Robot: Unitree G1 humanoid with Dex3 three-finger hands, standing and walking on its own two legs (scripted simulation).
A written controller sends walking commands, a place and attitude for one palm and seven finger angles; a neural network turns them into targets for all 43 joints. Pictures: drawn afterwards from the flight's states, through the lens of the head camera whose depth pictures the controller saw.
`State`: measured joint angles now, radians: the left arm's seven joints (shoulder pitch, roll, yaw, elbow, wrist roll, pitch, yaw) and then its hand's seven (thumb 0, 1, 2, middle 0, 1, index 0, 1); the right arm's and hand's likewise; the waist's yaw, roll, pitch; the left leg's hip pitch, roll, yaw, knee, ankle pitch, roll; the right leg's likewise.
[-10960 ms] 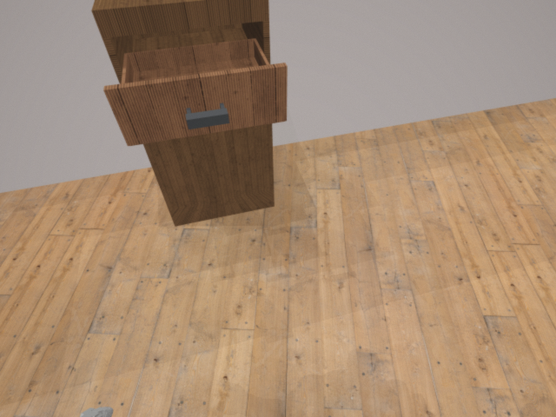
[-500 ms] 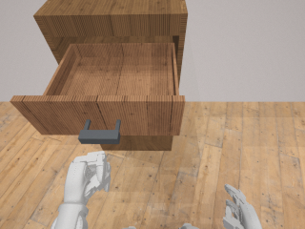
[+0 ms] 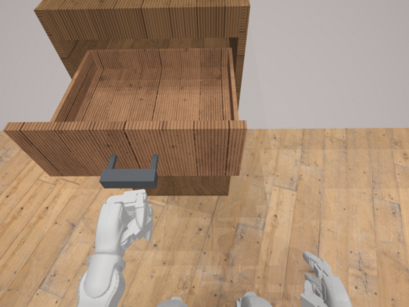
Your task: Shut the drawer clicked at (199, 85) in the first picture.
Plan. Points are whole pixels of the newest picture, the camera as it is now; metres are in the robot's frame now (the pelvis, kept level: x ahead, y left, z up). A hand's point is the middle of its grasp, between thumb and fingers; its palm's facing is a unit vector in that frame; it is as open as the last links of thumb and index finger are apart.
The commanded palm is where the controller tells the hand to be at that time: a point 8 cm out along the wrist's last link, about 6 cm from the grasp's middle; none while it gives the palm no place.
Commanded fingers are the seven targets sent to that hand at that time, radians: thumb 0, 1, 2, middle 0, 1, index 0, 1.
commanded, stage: bring the fist close to the handle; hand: left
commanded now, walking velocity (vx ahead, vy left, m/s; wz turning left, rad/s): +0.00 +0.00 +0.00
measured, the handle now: (132, 168) +0.36 +0.16 +0.06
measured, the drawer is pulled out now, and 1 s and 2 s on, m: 0.29 0.24 0.12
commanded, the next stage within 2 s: push the drawer shut in 0.08 s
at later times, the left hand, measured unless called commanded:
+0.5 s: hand (150, 208) +0.28 +0.11 +0.06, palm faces +0.01 -1.00 -0.04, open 3.3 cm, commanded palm +0.27 +0.17 +0.06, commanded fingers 0.00 0.90 0.90 -1.40 -1.60 -1.40 -1.60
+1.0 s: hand (150, 184) +0.33 +0.12 +0.05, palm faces +0.01 -1.00 -0.04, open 2.9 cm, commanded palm +0.33 +0.18 +0.06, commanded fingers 0.00 0.90 0.90 -1.40 -1.60 -1.40 -1.60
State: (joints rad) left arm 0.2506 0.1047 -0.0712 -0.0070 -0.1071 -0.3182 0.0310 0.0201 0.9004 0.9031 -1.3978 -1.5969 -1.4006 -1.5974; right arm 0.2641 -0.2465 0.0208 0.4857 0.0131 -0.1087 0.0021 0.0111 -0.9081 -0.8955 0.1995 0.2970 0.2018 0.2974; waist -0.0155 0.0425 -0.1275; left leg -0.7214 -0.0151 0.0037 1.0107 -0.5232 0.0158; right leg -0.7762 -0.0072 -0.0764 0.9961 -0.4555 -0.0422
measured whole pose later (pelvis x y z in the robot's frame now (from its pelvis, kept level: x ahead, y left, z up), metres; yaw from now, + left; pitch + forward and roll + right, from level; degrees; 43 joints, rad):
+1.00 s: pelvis -0.02 +0.00 +0.00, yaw +0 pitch +13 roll +0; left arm -0.22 0.16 0.03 0.46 -0.14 -0.36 0.02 -0.04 0.78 0.94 -1.40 -1.60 -1.40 -1.60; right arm 0.23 -0.25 0.03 0.60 0.03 -0.08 -0.02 0.01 -0.91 -0.90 0.20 0.30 0.20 0.30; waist -0.04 0.03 -0.10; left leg -0.74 -0.02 0.00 0.99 -0.47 0.01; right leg -0.79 -0.01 -0.08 0.96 -0.40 -0.04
